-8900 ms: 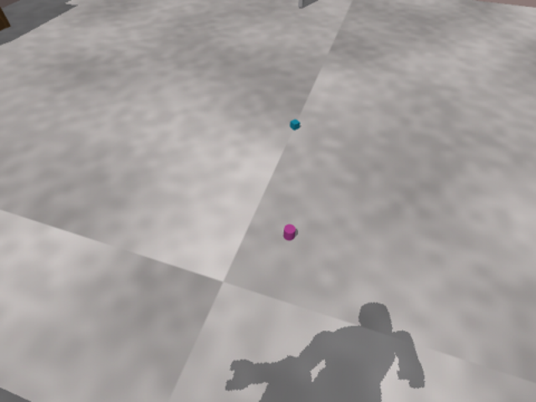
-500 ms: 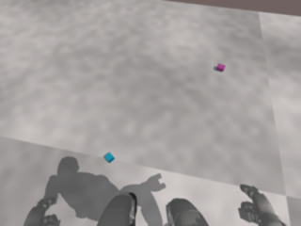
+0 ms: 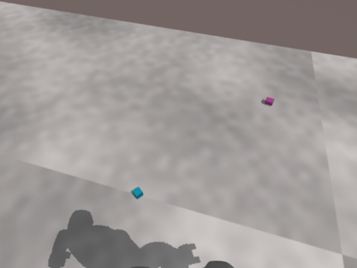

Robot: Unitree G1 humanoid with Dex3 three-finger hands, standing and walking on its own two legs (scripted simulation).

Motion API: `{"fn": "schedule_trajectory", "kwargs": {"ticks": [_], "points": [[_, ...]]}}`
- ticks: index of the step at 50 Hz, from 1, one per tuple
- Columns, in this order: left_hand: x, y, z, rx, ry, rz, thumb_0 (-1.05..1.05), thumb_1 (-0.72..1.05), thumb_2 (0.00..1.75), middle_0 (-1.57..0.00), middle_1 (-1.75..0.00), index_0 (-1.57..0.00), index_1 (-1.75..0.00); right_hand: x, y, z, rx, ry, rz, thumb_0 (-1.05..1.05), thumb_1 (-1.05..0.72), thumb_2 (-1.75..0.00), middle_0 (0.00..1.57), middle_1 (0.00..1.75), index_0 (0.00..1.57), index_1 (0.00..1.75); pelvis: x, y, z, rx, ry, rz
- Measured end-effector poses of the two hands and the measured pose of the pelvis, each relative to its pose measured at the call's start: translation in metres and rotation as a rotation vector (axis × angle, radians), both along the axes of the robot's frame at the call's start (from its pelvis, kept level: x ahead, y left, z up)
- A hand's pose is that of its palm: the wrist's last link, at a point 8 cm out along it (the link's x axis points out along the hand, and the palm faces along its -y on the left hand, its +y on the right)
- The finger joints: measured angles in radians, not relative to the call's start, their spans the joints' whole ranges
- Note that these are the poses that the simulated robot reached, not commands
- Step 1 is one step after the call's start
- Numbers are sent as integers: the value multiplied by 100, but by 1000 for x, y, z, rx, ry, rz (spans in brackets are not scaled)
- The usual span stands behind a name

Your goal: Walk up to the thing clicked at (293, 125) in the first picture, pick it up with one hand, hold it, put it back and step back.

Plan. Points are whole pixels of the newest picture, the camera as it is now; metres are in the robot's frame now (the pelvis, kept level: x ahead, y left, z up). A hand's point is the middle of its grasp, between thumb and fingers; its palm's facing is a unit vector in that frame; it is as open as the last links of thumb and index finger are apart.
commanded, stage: walk up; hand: left
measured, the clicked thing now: (137, 192) +0.57 +0.23 -0.74
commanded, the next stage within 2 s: stand in 0.82 s
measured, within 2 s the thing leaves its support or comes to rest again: neither
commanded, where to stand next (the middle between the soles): +0.18 +0.00 m, yaw -1 degrees
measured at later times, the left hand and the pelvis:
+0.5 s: hand out of the picture +0.09 +0.26 -0.13, palm faces +0.00 -0.94 -0.34, open 7.3 cm; pelvis +0.01 +0.00 +0.02, yaw +0 degrees
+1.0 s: hand out of the picture +0.11 +0.25 -0.13, palm faces -0.02 -0.95 -0.32, open 7.3 cm; pelvis +0.02 +0.01 +0.03, yaw -1 degrees
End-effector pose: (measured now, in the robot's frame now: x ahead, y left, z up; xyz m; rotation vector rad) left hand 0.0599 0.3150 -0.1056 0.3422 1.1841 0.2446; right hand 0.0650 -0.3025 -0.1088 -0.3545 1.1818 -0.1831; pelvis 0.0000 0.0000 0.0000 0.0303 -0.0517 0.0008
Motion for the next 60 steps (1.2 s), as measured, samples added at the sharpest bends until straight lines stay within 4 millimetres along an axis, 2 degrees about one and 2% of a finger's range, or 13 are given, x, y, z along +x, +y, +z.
{"fn": "schedule_trajectory", "kwargs": {"ticks": [8,14,32,41,47,60], "points": [[-7,-21,-1,-57,-21,-16,0,91,90,-21,-30,-21,-30,18,6,8,38,-72,6,1,-91,-90,20,30,21,30,-7,-4,7,-31,-5,0],[-3,-25,4,-73,-12,-7,0,91,90,-21,-30,-21,-30,22,6,12,41,-59,6,1,-91,-90,20,30,21,30,-2,-3,14,-35,12,0],[43,-13,14,-47,-2,-22,0,91,90,-21,-30,-20,-30,24,9,13,35,19,-47,1,-91,-90,20,30,21,30,14,4,23,-31,23,-6],[55,-15,14,-58,-12,-34,0,91,90,-21,-30,-20,-30,29,13,15,37,6,-60,1,-91,-90,20,30,21,30,18,7,25,-29,18,-12],[52,-16,13,-65,-1,-30,0,91,90,-21,-30,-20,-30,30,14,17,31,9,-55,1,-91,-90,20,30,21,30,17,7,26,-26,19,-14],[27,-16,12,-57,52,-16,0,91,90,-21,-30,-20,-30,26,9,17,30,20,-52,1,-91,-90,20,30,21,30,14,4,27,-27,18,-14]]}}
